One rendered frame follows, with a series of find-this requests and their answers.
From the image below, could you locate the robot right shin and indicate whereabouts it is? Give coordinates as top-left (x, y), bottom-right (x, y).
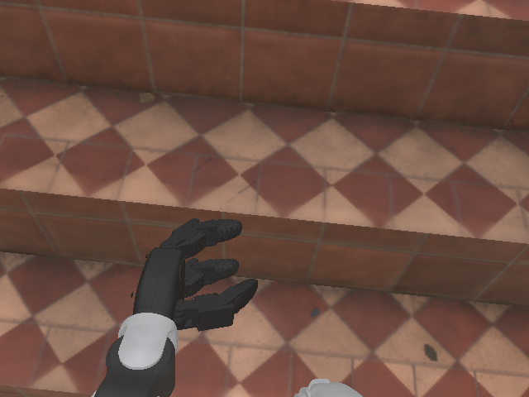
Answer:
top-left (308, 379), bottom-right (330, 390)

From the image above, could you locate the robot left hand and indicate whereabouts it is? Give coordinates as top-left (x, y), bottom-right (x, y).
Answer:
top-left (131, 218), bottom-right (258, 331)

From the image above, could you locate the left robot forearm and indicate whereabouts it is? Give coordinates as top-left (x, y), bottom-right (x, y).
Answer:
top-left (91, 313), bottom-right (178, 397)

